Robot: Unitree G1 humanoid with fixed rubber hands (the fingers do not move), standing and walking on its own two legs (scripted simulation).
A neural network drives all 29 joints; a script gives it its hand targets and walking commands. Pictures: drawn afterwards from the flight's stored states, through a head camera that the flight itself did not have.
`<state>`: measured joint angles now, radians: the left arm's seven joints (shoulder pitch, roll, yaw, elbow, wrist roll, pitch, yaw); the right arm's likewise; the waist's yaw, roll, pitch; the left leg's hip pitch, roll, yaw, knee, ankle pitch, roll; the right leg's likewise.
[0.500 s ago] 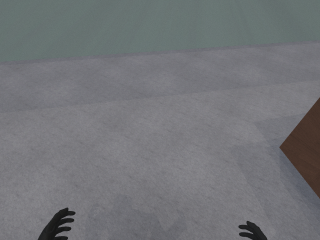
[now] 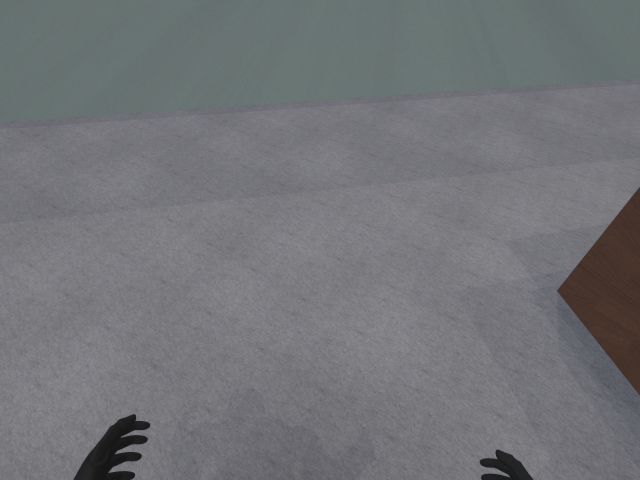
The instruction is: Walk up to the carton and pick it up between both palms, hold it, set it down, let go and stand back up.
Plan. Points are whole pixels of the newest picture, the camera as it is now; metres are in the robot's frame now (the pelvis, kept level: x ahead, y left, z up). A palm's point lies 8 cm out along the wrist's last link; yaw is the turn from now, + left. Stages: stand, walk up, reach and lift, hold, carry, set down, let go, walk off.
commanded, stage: stand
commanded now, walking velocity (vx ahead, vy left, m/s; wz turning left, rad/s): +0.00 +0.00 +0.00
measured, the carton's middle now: out of the picture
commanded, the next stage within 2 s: walk up in 1.28 s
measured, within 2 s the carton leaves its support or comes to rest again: neither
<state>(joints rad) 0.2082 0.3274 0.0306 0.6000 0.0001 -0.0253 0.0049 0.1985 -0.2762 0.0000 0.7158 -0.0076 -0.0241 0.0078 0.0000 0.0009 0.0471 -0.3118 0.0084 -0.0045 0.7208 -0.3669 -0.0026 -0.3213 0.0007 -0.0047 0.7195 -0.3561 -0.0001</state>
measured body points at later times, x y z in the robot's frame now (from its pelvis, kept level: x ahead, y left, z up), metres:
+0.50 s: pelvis -0.01 +0.00 +0.00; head -0.01 +0.00 +0.45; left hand +0.15 +0.28 -0.07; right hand +0.12 -0.26 -0.11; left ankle +0.01 +0.12 -0.72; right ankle +0.02 -0.12 -0.72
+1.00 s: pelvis -0.02 +0.00 +0.00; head -0.02 +0.00 +0.45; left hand +0.15 +0.28 -0.07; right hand +0.11 -0.26 -0.10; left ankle +0.01 +0.12 -0.72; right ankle +0.02 -0.12 -0.72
